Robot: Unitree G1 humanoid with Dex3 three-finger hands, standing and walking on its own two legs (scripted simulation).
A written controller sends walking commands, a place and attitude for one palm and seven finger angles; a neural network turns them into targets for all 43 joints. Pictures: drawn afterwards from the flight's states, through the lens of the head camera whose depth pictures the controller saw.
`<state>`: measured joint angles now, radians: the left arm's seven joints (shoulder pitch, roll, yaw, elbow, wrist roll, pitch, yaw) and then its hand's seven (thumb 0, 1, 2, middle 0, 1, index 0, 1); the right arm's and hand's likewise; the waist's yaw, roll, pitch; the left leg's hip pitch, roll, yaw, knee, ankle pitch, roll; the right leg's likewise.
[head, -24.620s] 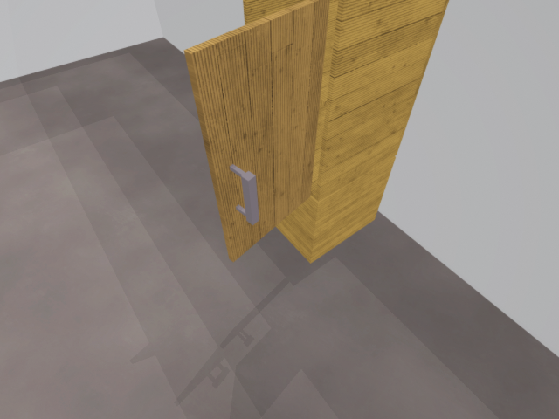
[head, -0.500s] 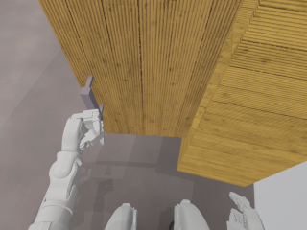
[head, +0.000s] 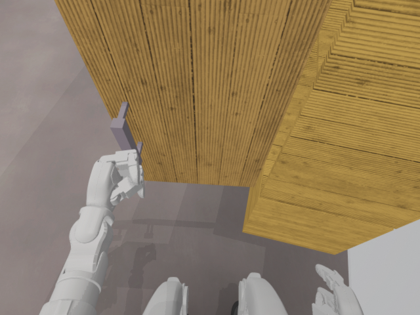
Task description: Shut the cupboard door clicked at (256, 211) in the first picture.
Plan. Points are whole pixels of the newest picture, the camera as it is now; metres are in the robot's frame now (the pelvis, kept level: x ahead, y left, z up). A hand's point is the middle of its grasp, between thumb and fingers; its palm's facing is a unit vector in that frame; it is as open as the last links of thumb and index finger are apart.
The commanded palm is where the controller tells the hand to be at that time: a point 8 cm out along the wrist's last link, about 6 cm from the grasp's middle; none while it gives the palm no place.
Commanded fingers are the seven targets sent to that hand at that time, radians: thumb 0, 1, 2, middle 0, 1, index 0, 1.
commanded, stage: push the door shut along its arc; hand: left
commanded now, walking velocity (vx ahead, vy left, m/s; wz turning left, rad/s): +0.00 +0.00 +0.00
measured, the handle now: (130, 137) +0.45 +0.18 +0.03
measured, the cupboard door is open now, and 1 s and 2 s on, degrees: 100 80 68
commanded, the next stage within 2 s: pull the fist back off the door in 1.82 s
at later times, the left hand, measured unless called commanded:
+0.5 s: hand (141, 153) +0.41 +0.15 +0.03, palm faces -0.17 -0.98 -0.05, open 3.2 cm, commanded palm +0.40 +0.19 +0.03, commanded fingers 0.00 0.90 0.90 -1.30 -1.50 -1.30 -1.50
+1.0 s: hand (155, 129) +0.47 +0.13 +0.03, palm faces -0.29 -0.95 -0.06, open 3.1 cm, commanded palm +0.47 +0.15 +0.03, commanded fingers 0.00 0.90 0.90 -1.30 -1.50 -1.30 -1.50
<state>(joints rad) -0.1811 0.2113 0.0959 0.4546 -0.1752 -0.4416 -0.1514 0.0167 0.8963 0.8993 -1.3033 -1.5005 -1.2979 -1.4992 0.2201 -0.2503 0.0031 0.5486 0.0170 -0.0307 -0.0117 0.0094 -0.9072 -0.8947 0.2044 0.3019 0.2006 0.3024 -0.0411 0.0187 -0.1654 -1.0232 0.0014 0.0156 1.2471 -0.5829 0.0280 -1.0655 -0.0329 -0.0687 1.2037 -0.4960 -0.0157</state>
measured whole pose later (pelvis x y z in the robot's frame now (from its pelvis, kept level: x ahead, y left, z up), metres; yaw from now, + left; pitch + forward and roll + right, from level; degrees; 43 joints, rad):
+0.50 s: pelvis -0.01 +0.00 -0.01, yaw +0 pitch +22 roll -2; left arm -0.54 0.31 0.16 0.81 -0.17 -0.45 -0.29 0.02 0.90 0.90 -1.34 -1.50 -1.34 -1.50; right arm 0.27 -0.26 0.01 0.61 0.03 -0.01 -0.02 0.01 -0.91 -0.89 0.20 0.30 0.20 0.30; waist -0.08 0.02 -0.16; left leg -1.09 0.00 0.00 1.27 -0.57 0.03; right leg -1.12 -0.04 -0.08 1.21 -0.48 -0.02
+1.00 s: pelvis -0.02 +0.01 -0.02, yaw +0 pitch +26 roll -3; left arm -0.91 0.40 0.14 1.11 -0.13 -0.42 -0.34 0.02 0.90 0.90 -1.30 -1.50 -1.30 -1.50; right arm 0.30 -0.27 0.02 0.65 0.01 0.00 -0.01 0.01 -0.91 -0.89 0.21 0.30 0.20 0.30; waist -0.15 0.02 -0.15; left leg -1.23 -0.01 0.00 1.34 -0.56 0.05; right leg -1.24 -0.05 -0.09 1.26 -0.46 -0.01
